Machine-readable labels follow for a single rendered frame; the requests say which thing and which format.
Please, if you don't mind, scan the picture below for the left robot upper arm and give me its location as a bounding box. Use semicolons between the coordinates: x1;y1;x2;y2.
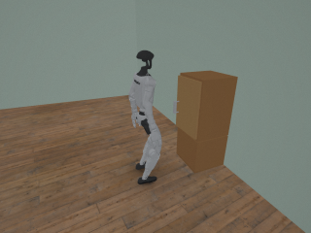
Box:
128;72;138;99

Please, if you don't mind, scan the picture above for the handle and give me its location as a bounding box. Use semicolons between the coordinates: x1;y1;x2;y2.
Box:
173;101;180;114

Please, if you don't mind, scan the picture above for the right robot upper arm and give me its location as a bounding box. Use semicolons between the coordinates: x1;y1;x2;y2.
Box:
142;76;156;109

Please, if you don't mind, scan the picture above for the robot right thigh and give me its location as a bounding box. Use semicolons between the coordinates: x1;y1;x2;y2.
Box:
144;120;162;157

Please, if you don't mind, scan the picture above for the robot left hand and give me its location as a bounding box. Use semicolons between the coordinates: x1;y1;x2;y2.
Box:
131;114;141;128

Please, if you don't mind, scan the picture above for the robot head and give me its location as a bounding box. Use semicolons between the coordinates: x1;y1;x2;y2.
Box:
136;50;154;77

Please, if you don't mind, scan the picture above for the robot right forearm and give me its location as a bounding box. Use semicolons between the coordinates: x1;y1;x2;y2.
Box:
144;102;157;132

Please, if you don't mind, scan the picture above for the robot right hand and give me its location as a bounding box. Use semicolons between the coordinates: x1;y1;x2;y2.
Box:
151;131;162;150

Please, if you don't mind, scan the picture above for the robot left forearm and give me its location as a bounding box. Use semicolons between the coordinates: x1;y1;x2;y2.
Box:
128;96;138;115

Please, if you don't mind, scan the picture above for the cupboard door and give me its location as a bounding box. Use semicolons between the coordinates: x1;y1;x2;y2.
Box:
176;75;202;140

